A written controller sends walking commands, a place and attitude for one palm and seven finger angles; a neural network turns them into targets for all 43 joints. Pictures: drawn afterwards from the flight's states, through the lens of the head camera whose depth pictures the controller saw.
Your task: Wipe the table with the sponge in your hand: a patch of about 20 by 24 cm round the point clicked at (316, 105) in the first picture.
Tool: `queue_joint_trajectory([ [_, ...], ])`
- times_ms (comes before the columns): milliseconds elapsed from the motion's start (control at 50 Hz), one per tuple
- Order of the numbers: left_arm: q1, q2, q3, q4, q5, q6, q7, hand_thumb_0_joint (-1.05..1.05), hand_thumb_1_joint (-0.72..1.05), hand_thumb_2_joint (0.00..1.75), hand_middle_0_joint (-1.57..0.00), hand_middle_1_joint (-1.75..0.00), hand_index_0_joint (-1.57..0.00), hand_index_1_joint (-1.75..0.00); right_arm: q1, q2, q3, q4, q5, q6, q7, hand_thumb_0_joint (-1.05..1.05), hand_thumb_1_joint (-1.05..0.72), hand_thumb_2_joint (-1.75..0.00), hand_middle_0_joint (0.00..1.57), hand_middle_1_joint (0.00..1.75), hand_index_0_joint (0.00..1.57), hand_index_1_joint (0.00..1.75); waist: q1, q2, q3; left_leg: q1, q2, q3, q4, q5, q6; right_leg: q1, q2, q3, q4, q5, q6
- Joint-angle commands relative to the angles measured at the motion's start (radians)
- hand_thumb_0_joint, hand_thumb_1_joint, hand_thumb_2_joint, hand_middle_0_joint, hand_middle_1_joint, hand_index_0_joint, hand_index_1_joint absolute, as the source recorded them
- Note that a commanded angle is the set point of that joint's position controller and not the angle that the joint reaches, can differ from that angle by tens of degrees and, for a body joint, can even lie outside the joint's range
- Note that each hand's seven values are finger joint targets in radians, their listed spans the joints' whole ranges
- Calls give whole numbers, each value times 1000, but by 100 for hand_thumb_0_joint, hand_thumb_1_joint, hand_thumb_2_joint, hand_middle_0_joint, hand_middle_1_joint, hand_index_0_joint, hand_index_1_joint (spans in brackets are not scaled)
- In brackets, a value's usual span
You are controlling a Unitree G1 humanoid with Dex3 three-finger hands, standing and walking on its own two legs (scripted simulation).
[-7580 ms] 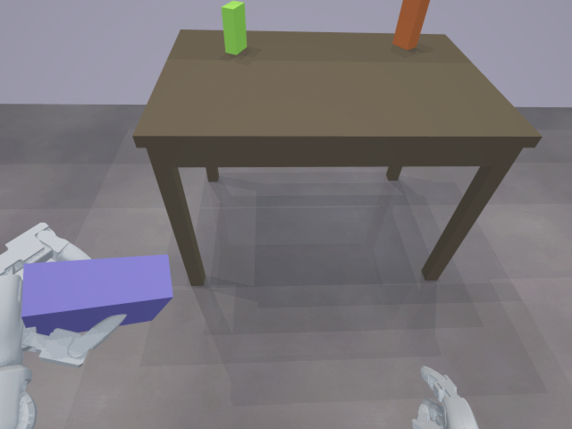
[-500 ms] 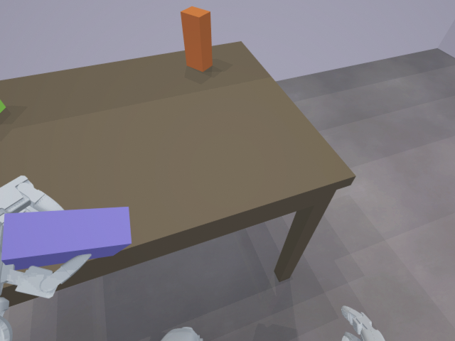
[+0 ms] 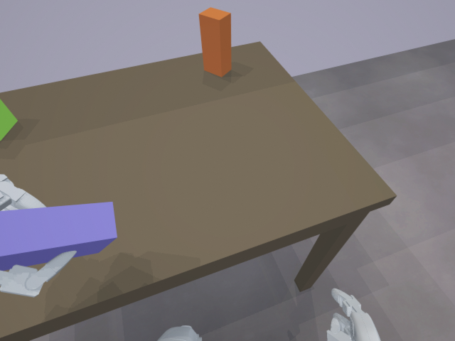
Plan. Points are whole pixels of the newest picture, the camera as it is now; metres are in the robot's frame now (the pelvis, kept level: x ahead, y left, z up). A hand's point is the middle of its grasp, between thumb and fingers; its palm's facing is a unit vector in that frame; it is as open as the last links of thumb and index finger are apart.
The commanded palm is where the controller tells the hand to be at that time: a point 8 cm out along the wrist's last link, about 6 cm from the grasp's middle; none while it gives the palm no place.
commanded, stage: come to a stop and stand still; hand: left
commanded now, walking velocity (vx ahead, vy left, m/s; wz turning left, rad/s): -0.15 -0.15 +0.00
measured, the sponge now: (71, 234) +0.22 +0.22 +0.15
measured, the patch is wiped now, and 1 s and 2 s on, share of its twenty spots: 0.00 0.00 0.00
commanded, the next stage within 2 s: look again from close up in 1.34 s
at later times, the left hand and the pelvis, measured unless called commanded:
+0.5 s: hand out of the picture +0.21 +0.32 +0.19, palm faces +0.48 -0.74 -0.47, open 8.9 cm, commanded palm +0.15 +0.29 +0.18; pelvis -0.02 +0.02 +0.00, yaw -2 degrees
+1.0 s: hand out of the picture +0.16 +0.34 +0.17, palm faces +0.37 -0.83 -0.42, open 8.9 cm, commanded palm +0.10 +0.37 +0.18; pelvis -0.06 +0.09 +0.00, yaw +0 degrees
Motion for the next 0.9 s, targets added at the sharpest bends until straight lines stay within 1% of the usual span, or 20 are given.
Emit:
queue_joint_trajectory([
  [0, -187, 107, 18, -212, -11, -28, 37, 0, 10, 130, -120, -160, -120, -160, -122, -82, -53, -157, -6, -98, -41, 0, -90, -90, 20, 30, 20, 30, -26, -20, -246, 402, 32, 14, -381, 396, 35, 30, -45, 40, 76, 563, -25],
  [40, -249, 126, 3, -336, 8, -27, 43, 0, 10, 130, -120, -160, -120, -160, -87, -117, -81, -180, -7, -101, -35, 0, -90, -90, 20, 30, 20, 30, -1, 188, -280, 517, 298, -265, -379, 862, 157, -160, 36, 27, 268, -110, 13],
  [80, -256, 134, 8, -326, 24, -8, 42, 0, 10, 130, -120, -160, -120, -160, -84, -109, -78, -172, -15, -101, -26, 0, -90, -90, 20, 30, 20, 30, -10, 170, -198, 388, 286, -230, -426, 797, 153, -150, 58, 20, 281, -158, 6],
  [100, -268, 196, 72, -384, 25, -3, 45, 0, 10, 130, -120, -160, -120, -160, -117, -110, -72, -155, -26, -108, -19, 0, -90, -90, 20, 30, 20, 30, -10, 291, -221, 343, 299, -219, -454, 706, 155, -122, 46, 20, 307, -147, 13],
  [160, -187, 184, 78, -454, 15, -14, 43, 0, 10, 130, -120, -160, -120, -160, -91, -94, -68, -177, -17, -111, 8, 0, -90, -90, 20, 30, 20, 30, -11, 338, -226, 287, 259, -178, -391, 684, 112, 21, 39, 5, 25, -15, -11],
  [240, -9, 197, 140, -375, -9, -3, 26, 0, 10, 130, -120, -160, -120, -160, -83, -89, -53, -211, 3, -77, 13, 0, -90, -90, 20, 30, 20, 30, -25, 201, -219, 110, 154, -95, -313, 285, 29, 204, 28, 27, -207, 357, -25],
  [280, 44, 143, 114, -272, -40, 34, 17, 0, 10, 130, -120, -160, -120, -160, -55, -89, -63, -209, 10, -58, 5, 0, -90, -90, 20, 30, 20, 30, -37, -10, -207, 155, 66, -43, -224, 146, -11, 86, -47, 156, -230, 380, -77],
  [320, 68, 127, 95, -188, -56, 64, 18, 0, 10, 130, -120, -160, -120, -160, -53, -87, -46, -201, 12, -32, -8, 0, -90, -90, 20, 30, 20, 30, -50, -36, -192, 195, 52, -48, -208, 114, -7, 1, -80, 161, -272, 304, -93],
  [340, -973, 877, 596, -332, 61, -32, -24, 0, 10, 130, -120, -160, -120, -160, -12, -165, -105, -139, -51, -108, -38, 0, -90, -90, 20, 30, 20, 30, 37, -155, -35, 13, -2, 106, -220, 148, -29, 16, -3, 196, -331, 630, -13],
  [360, -445, 311, 229, 215, 0, -7, -67, 0, 10, 130, -120, -160, -120, -160, -22, -74, -86, -144, -16, -119, -43, 0, -90, -90, 20, 30, 20, 30, 2, -142, -211, 126, -46, -15, -255, 186, 12, 79, -75, 199, -211, 644, -76],
  [380, -234, 295, 216, 159, -19, -23, -56, 0, 10, 130, -120, -160, -120, -160, 26, -115, -86, -183, -3, -108, -31, 0, -90, -90, 20, 30, 20, 30, 25, -107, -175, 133, 12, -17, -263, 232, 2, 98, -68, 232, -221, 718, -24],
  [400, -169, 153, 98, 290, -28, 8, -62, 0, 10, 130, -120, -160, -120, -160, 5, -120, -83, -159, 16, -103, -21, 0, -90, -90, 20, 30, 20, 30, 16, -20, -203, 232, 26, 2, -317, 267, 12, 100, -61, 182, -174, 682, -30],
  [480, -238, 83, -75, 15, -23, -12, -69, 0, 10, 130, -120, -160, -120, -160, -49, -119, -69, -203, 24, -118, 10, 0, -90, -90, 20, 30, 20, 30, 31, -106, -160, 243, 34, -30, -331, 185, 41, 26, -10, 124, -269, 277, 57],
  [500, -224, 30, -136, -31, -27, -10, -61, 0, 10, 130, -120, -160, -120, -160, -99, -99, -56, -203, 34, -126, 13, 0, -90, -90, 20, 30, 20, 30, 24, -80, -134, 274, 36, -28, -350, 107, 48, -27, -2, 138, -300, 129, 45],
  [580, -340, 209, 3, -251, 11, -36, -22, 0, 10, 130, -120, -160, -120, -160, -89, -121, -55, -219, 3, -138, -11, 0, -90, -90, 20, 30, 20, 30, 6, -123, -68, 255, -18, -37, -290, -49, 30, -176, -49, 195, -420, -321, -52],
  [600, -345, 303, 94, -290, 18, -38, -5, 0, 10, 130, -120, -160, -120, -160, -114, -131, -51, -201, 1, -134, -19, 0, -90, -90, 20, 30, 20, 30, 7, -24, -54, 279, -9, -40, -317, -61, 24, -221, -34, 188, -407, -329, -57],
  [620, -353, 251, 73, -301, 19, -49, -2, 0, 10, 130, -120, -160, -120, -160, -101, -122, -45, -207, -7, -133, -21, 0, -90, -90, 20, 30, 20, 30, -2, 36, -60, 213, 6, -85, -380, -102, 37, -151, -22, 143, -357, -290, -54],
  [700, -326, 299, 165, -308, 23, -70, 9, 0, 10, 130, -120, -160, -120, -160, -79, -116, -58, -216, 4, -148, -14, 0, -90, -90, 20, 30, 20, 30, 16, 377, -87, -67, 135, -229, -630, -322, 69, 167, 102, 20, -28, 1, -22],
  [760, -281, 234, 130, -242, 18, -98, -22, 0, 10, 130, -120, -160, -120, -160, -53, -119, -70, -231, -1, -152, 0, 0, -90, -90, 20, 30, 20, 30, 11, 359, -138, -134, 131, -199, -612, -385, 70, 244, 111, -9, 18, -1, -26],
  [880, -139, 126, 35, -180, 13, -69, -55, 0, 10, 130, -120, -160, -120, -160, -19, -133, -75, -202, 4, -157, 33, 0, -90, -90, 20, 30, 20, 30, -4, 94, -143, -3, 115, -224, -587, -374, 29, 153, 128, -2, -142, -38, -30],
])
